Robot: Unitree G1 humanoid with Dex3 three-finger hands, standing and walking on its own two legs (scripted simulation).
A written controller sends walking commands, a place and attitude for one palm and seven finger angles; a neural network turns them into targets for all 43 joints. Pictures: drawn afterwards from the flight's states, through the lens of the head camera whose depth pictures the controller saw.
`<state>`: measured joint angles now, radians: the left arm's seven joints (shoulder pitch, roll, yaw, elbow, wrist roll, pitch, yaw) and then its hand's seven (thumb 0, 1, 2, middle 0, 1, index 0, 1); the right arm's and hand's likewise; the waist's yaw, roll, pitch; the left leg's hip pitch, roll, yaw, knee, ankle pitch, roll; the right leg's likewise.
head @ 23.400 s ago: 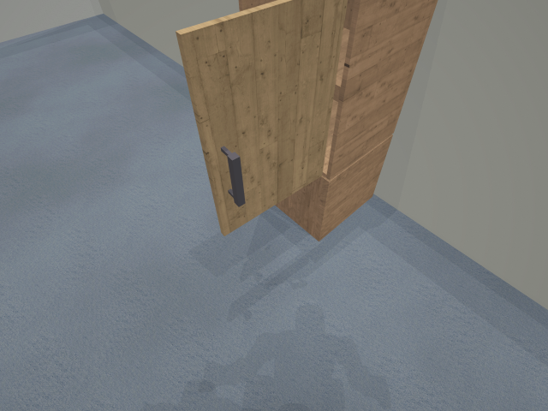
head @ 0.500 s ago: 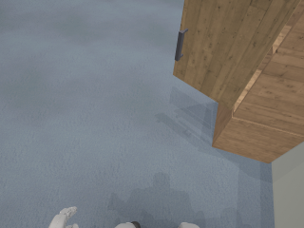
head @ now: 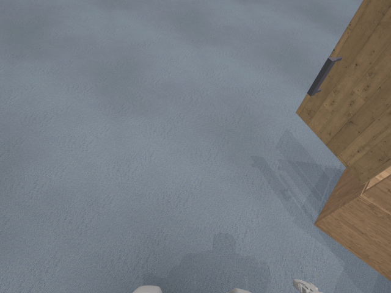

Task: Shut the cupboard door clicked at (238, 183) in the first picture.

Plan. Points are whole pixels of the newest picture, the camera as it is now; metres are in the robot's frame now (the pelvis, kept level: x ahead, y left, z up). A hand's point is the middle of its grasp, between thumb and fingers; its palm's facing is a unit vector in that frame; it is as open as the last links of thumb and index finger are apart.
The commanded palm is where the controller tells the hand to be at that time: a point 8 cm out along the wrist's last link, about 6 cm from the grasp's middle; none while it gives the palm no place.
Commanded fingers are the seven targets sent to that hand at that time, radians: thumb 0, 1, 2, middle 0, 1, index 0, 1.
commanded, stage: walk to a spot facing it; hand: left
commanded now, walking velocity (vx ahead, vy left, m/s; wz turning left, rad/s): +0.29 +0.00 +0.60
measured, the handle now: (324, 76) +0.87 -0.43 -0.08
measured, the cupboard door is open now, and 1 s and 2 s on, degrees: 66 66 66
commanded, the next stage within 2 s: turn to face it in 1.02 s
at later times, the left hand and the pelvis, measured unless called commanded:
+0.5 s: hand out of the picture +0.08 +0.16 -0.13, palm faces +0.32 -0.91 -0.25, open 7.4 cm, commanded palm none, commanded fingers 0.00 0.90 0.90 -0.20 -0.30 -0.20 -0.30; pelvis +0.09 -0.04 +0.02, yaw +18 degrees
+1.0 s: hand (77, 283) +0.14 +0.27 -0.16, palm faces +0.60 -0.77 -0.21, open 7.4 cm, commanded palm none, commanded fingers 0.00 0.90 0.90 -0.20 -0.30 -0.20 -0.30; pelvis +0.22 +0.08 +0.01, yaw +34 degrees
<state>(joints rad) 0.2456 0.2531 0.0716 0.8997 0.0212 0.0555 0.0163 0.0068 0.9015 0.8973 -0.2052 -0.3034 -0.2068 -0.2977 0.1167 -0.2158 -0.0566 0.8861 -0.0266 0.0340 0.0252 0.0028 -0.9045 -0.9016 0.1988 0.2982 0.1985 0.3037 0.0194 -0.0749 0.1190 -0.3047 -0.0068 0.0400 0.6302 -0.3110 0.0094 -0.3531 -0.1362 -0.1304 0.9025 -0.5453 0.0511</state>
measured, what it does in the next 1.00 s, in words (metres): walks ahead, turning left: right foot, then left foot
